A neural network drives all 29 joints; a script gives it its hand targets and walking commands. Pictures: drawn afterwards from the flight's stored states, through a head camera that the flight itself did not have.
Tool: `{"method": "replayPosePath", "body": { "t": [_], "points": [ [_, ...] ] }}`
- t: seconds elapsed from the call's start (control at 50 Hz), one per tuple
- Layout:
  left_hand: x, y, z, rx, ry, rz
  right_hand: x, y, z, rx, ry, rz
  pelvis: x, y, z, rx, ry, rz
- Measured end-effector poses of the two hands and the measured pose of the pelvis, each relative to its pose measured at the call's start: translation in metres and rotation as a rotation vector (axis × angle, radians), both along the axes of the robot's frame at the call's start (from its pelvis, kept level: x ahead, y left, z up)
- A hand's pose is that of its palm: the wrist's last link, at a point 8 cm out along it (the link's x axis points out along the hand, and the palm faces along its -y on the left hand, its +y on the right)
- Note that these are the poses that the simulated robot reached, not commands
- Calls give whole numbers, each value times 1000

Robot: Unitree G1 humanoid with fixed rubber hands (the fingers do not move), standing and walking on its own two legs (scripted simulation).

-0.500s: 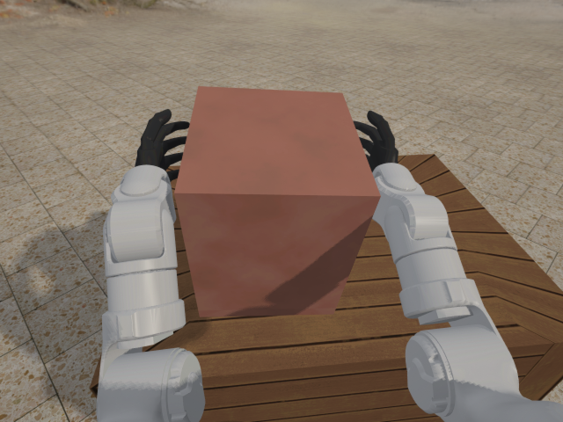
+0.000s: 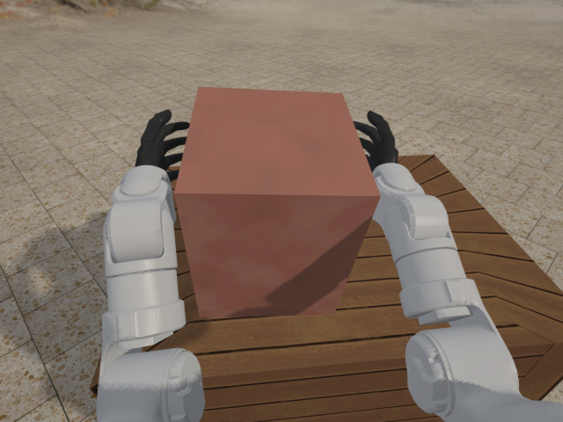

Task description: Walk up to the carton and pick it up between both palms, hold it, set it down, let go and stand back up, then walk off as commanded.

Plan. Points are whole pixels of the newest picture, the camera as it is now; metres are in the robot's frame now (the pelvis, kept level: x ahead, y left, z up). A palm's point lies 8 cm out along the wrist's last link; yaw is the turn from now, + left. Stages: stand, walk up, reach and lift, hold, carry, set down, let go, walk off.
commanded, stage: hold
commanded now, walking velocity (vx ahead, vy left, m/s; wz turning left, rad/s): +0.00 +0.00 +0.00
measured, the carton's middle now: (269, 207) +0.38 +0.02 +0.18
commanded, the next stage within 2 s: none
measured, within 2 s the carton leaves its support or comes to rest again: neither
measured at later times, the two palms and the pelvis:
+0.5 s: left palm (154, 172) +0.36 +0.16 +0.26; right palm (380, 169) +0.38 -0.13 +0.24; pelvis +0.00 +0.00 +0.00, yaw +0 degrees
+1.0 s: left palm (154, 172) +0.36 +0.16 +0.26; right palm (381, 169) +0.38 -0.13 +0.24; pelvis +0.00 +0.00 +0.00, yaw +0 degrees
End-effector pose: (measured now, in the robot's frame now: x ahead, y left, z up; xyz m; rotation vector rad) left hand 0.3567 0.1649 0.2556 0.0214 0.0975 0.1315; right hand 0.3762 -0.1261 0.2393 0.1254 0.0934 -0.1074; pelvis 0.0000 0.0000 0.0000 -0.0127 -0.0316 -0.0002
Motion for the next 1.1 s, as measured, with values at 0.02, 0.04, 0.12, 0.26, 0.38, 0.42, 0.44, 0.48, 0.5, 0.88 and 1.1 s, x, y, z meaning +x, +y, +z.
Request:
{"method": "replayPosePath", "body": {
  "t": [0.02, 0.04, 0.12, 0.26, 0.38, 0.42, 0.44, 0.48, 0.5, 0.88, 1.1],
  "points": [
    [0, 0, 0, 0, 0, 0, 0, 0, 0, 0, 0, 0, 0, 0, 0, 0, 0, 0],
    [0, 0, 0, 0, 0, 0, 0, 0, 0, 1, 0, 0, 0, 0, 0, 0, 0, 0],
    [-1, 0, 0, 0, -1, 0, 0, 0, 0, 1, -1, 0, 0, 0, 0, 0, -1, 0],
    [-1, 0, 0, 0, -1, 0, 0, 0, 0, 1, -1, 0, 0, 0, 0, 0, -1, 0],
    [0, 0, 0, 0, 0, 0, 0, 0, 0, 1, 0, 0, 0, 0, 0, 0, 0, 0],
    [0, 0, 0, 0, 1, 0, 0, 0, 0, 1, 1, 0, 0, 0, 0, 0, 0, 0],
    [0, 0, 0, 0, 1, 0, 1, 0, 0, 1, 1, 0, 0, 0, 0, 0, 0, 0],
    [1, 0, 0, 0, 1, 0, 1, 0, 0, 1, 1, 0, 0, 0, 0, 0, 1, 0],
    [1, 0, 0, 0, 1, 0, 1, 0, 0, 1, 1, 0, 0, 0, 0, 0, 1, 0],
    [-2, 0, 1, 0, -4, -2, -2, 0, 1, 1, -3, -1, -1, 0, 0, 0, -3, 0],
    [0, -1, 1, 0, -3, -2, -1, -1, 1, 1, -2, -2, 0, 0, 0, 0, -2, 0]
  ]
}}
